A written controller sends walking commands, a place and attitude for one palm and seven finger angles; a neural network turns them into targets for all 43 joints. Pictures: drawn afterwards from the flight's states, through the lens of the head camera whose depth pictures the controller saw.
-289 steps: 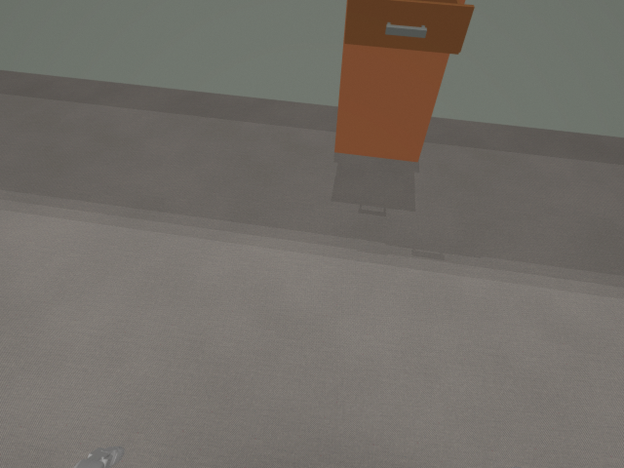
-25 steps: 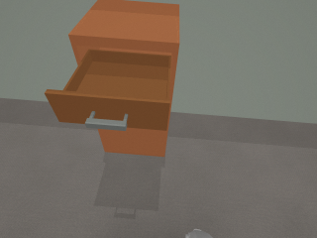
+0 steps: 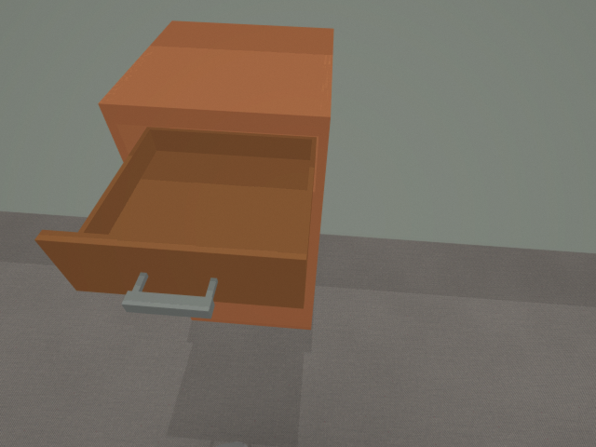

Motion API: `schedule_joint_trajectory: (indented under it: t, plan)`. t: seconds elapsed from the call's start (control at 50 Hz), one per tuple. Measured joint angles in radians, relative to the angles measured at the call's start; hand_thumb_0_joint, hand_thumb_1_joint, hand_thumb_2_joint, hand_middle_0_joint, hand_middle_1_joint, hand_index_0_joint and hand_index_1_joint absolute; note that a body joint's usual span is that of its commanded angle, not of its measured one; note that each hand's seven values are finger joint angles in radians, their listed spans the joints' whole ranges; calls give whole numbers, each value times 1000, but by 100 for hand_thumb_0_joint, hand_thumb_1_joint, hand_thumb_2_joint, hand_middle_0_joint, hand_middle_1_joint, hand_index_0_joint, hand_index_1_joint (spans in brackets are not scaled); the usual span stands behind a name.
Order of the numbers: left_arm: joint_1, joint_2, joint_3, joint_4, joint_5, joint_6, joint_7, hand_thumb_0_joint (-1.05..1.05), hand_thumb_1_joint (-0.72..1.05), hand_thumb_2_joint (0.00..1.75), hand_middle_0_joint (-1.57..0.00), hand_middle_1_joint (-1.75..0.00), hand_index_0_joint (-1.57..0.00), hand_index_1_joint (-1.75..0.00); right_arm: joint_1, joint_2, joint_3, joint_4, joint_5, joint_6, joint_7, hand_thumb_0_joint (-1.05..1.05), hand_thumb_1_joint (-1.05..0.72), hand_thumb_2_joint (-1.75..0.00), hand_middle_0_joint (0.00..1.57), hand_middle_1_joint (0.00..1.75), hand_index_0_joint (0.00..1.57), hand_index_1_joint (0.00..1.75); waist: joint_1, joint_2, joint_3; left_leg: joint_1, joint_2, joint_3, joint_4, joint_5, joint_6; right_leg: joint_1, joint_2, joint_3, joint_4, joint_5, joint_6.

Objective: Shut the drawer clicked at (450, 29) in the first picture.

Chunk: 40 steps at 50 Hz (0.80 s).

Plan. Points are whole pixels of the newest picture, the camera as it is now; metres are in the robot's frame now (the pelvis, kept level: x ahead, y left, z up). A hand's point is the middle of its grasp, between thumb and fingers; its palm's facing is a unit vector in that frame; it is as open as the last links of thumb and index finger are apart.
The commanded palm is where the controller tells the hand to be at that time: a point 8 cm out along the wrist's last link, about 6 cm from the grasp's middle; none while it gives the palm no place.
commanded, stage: come to a stop and stand still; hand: left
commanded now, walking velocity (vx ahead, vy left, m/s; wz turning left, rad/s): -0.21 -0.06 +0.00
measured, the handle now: (173, 292) +0.33 +0.22 -0.01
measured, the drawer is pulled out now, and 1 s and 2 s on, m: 0.30 0.30 0.30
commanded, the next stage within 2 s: look again from close up in 1.04 s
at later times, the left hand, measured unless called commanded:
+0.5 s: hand out of the picture +0.02 +0.20 -0.18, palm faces +0.00 -0.96 -0.27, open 7.4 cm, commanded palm none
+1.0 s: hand out of the picture -0.03 +0.14 -0.17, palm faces +0.00 -0.98 -0.20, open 7.3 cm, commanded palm none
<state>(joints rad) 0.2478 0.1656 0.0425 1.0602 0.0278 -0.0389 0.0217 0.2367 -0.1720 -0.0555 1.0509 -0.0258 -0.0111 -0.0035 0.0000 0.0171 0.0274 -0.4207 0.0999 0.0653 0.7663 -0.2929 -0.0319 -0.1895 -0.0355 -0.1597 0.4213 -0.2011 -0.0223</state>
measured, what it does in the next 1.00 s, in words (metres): steps on the spot: left foot, then right foot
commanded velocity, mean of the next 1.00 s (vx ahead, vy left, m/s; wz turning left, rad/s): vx -0.05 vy -0.04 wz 0.00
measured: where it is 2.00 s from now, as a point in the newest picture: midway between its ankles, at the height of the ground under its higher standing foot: outside the picture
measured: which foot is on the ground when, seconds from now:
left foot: up 0.00-0.06, down 0.08-0.50, up 0.52-0.74, down 0.76-1.00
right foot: down 0.00-0.14, up 0.16-0.48, down 0.50-1.00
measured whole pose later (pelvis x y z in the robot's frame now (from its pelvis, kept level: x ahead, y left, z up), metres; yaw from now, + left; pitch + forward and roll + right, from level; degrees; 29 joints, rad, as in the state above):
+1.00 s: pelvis -0.04 -0.03 +0.00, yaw -2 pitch -2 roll +0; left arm 0.25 0.15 0.02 1.13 0.01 0.01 0.03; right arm 0.30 -0.11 -0.01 1.17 -0.02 0.01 -0.03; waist 0.00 0.00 0.04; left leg -0.13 0.04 0.03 0.39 -0.23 -0.03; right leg -0.20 0.01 -0.09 0.41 -0.18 -0.05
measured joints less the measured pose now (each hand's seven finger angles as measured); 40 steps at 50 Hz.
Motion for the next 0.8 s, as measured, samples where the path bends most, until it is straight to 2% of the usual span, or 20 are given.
schedule_joint_trajectory:
  t: [0.06, 0.08, 0.12, 0.18, 0.3, 0.36, 0.42, 0.5, 0.56, 0.64, 0.7, 0.76, 0.8]
  plan:
    - [29, -3, -7, 22, -4, 18, 3, -1, 93, 90, -20, -30, -20, -30, -28, -15, 10, -8, 5, -11, -2, 1, -94, -89, 19, 30, 19, 30, 19, -1, 2, 90, -9, -1, -197, 108, -10, 11, 0, 7, 38, -36, 24]
    - [37, -4, -10, 29, -7, 26, 4, -1, 92, 90, -20, -30, -20, -30, -34, -17, 13, -6, 5, -18, -5, 1, -94, -89, 19, 30, 19, 30, 21, 2, 1, 113, -8, -2, -235, 136, 10, 8, 1, 6, 64, -56, 33]
    - [42, 6, -13, 45, -11, 43, 11, 0, 92, 90, -20, -30, -20, -30, -51, 2, 23, 5, 5, -16, -10, 1, -93, -89, 19, 30, 19, 30, 31, -37, 8, 129, -31, 12, -226, 104, 38, 17, -22, 21, 84, -82, 49]
    - [48, 15, -18, 53, -12, 63, 12, 0, 92, 90, -20, -30, -20, -29, -74, 33, 37, 7, 7, -8, -19, 1, -93, -89, 19, 30, 19, 30, 42, -72, 14, 154, -53, 34, -272, 101, 53, -3, -33, 57, 134, -159, 53]
    - [40, 18, -7, 28, -6, 87, 7, 0, 91, 90, -20, -30, -20, -29, -132, 50, 24, -22, 8, 6, -36, 0, -93, -89, 20, 30, 20, 30, 31, -58, 52, 152, -44, 54, -333, 151, 60, -130, -8, 113, 427, -282, 59]
    - [28, 26, 5, 7, -4, 96, 8, 0, 91, 90, -20, -30, -20, -29, -139, 43, 15, -30, 6, 15, -34, 0, -92, -89, 20, 30, 20, 30, 22, -48, 60, 137, -33, 60, -330, 161, 52, -161, -2, 123, 487, -290, 63]
    - [12, 31, 11, -13, -5, 98, 9, 0, 91, 90, -20, -30, -20, -29, -129, 28, 5, -26, 2, 25, -29, 0, -92, -89, 20, 30, 20, 30, 13, -32, 57, 120, -24, 59, -317, 169, 40, -143, -7, 117, 423, -280, 56]
    - [10, 32, 8, -36, 1, 75, 10, 0, 91, 90, -20, -30, -20, -29, -93, 5, -9, -14, 5, 43, -18, 0, -91, -89, 20, 30, 20, 30, 7, -18, 32, 73, -21, 55, -252, 150, 15, -45, -20, 110, 160, -158, 32]
    - [7, 6, -5, -27, 6, 71, 12, 0, 91, 90, -19, -30, -20, -29, -62, -17, -18, 1, 8, 70, -10, 1, -91, -89, 20, 30, 20, 30, 1, 17, 22, 42, -31, -2, -137, -37, 16, -45, -2, 95, 157, -114, 7]
    - [8, -19, -16, -13, 3, 68, 9, 0, 91, 90, -20, -30, -20, -29, -18, -20, -15, 23, 8, 70, -4, 1, -91, -89, 19, 30, 19, 30, -5, 13, 1, 43, -56, -36, 21, -84, 26, -32, 10, 95, 88, -63, -10]
    - [-3, -21, -15, -1, 2, 64, 16, 1, 93, 90, -20, -30, -20, -30, 16, -11, -6, 37, 9, 57, -10, 1, -91, -89, 19, 30, 19, 30, -12, 9, -3, 116, -56, -34, -48, -82, 21, -37, 27, 86, 64, -43, -19]
    - [-14, -18, -17, 11, -10, 53, 13, 1, 93, 90, -20, -30, -21, -30, 47, -3, 9, 59, 9, 38, -20, 1, -91, -89, 19, 30, 19, 30, -18, 25, -4, 224, -44, -52, -250, 1, 18, -58, 56, 61, 76, -45, -22]
    - [-34, -7, -15, 26, -16, 50, 15, 1, 94, 90, -20, -30, -21, -30, 48, 21, 22, 89, 7, 30, -28, 1, -91, -89, 19, 30, 19, 30, -13, -4, 14, 240, -53, -54, -285, -6, 4, -54, 47, 59, 69, -38, -21]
